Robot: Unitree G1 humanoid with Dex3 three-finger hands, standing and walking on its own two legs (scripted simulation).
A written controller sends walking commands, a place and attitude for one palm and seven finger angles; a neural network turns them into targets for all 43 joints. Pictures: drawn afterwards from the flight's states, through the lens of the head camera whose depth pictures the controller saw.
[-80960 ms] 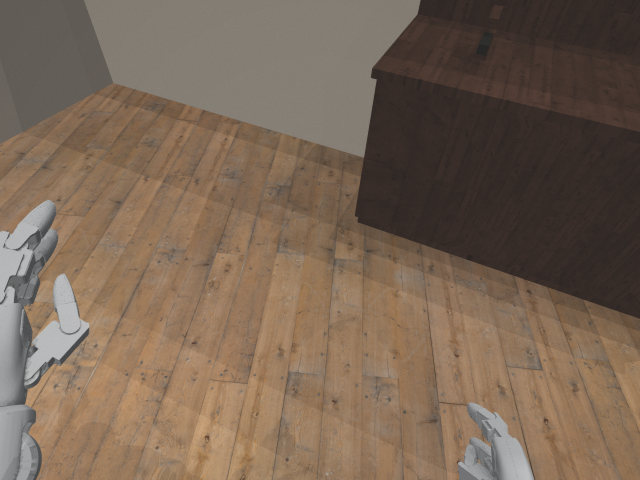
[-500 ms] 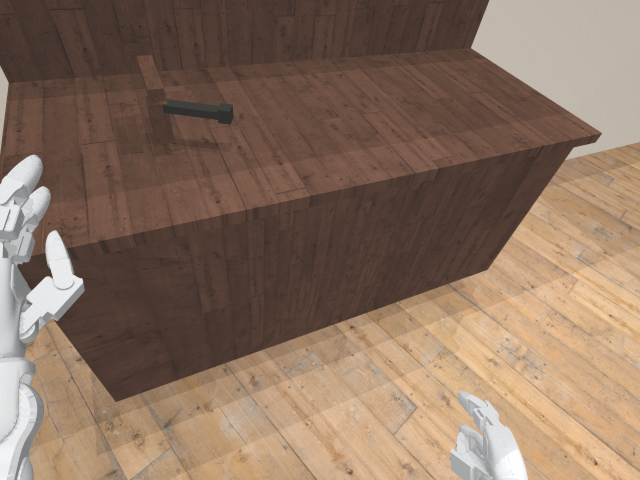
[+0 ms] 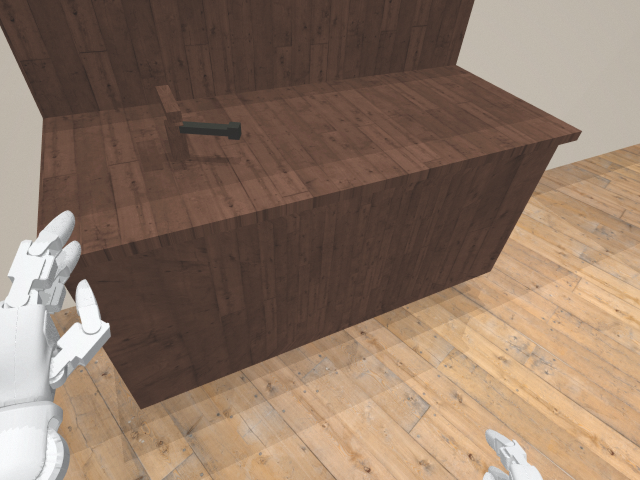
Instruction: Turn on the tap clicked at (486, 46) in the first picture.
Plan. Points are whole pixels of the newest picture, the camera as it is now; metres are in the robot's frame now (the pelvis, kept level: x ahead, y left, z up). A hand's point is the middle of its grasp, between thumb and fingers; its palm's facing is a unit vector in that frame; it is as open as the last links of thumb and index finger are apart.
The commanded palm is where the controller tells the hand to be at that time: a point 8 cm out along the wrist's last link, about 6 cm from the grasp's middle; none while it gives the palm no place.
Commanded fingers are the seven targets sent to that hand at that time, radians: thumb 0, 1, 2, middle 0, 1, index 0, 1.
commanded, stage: stop stepping back and stand still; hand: left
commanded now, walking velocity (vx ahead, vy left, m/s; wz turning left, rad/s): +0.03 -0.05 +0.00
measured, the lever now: (234, 130) +0.80 +0.23 +0.05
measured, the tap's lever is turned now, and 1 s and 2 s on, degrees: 62 62 62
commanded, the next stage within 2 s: stand and check the lever's angle in 0.74 s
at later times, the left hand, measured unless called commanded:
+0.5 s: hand (93, 306) +0.23 +0.24 +0.17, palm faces +0.41 -0.83 -0.38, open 7.5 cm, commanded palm +0.18 +0.28 +0.18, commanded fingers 0.00 0.90 0.90 -0.20 -0.30 -0.20 -0.30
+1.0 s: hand (63, 309) +0.22 +0.26 +0.17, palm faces +0.43 -0.83 -0.36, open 7.4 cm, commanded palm +0.18 +0.30 +0.18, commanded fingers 0.00 0.90 0.90 -0.20 -0.30 -0.20 -0.30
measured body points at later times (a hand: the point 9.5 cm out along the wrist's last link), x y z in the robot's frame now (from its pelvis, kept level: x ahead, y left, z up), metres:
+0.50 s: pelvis +0.02 +0.00 +0.00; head +0.04 +0.00 +0.45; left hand +0.20 +0.28 +0.19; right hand +0.20 -0.24 -0.09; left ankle +0.02 +0.13 -0.73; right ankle +0.05 -0.08 -0.73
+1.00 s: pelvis +0.02 +0.01 +0.01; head +0.03 +0.02 +0.46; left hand +0.20 +0.31 +0.19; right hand +0.21 -0.21 -0.07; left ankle +0.02 +0.13 -0.73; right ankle +0.05 -0.08 -0.73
